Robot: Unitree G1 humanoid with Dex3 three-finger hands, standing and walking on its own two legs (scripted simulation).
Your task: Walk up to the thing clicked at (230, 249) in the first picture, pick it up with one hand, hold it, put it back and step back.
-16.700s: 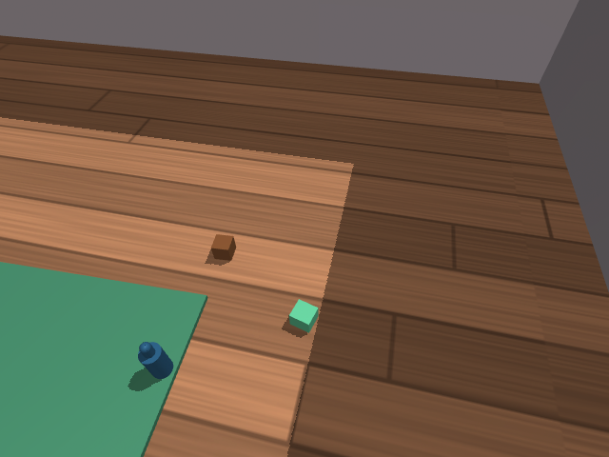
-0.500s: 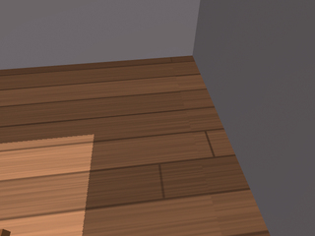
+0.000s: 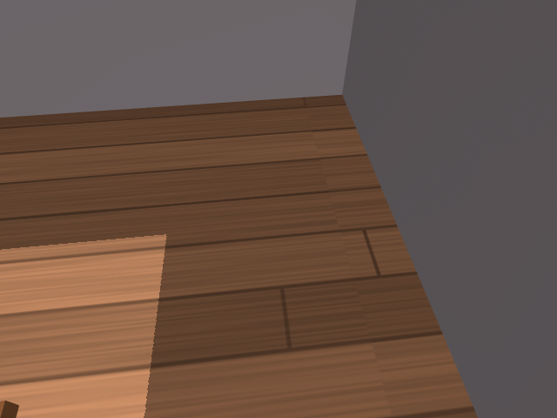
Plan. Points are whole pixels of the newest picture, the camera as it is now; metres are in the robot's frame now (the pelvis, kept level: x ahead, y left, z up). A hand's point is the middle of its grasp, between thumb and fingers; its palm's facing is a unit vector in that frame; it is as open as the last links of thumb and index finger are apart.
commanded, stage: stand
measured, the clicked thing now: out of the picture +0.27 +0.90 -0.75
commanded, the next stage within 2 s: walk up in 0.44 s
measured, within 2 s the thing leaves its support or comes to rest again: neither
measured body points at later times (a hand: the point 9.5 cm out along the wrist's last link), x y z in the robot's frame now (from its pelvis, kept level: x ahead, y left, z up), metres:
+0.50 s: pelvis +0.01 +0.00 +0.00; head +0.01 +0.00 +0.45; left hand +0.07 +0.30 -0.13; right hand +0.08 -0.30 -0.13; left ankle +0.01 +0.12 -0.74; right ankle -0.02 -0.14 -0.74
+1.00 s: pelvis +0.16 -0.07 -0.01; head +0.15 -0.08 +0.44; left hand +0.16 +0.27 -0.11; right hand +0.26 -0.39 -0.12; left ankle +0.27 +0.09 -0.70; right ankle +0.10 -0.17 -0.75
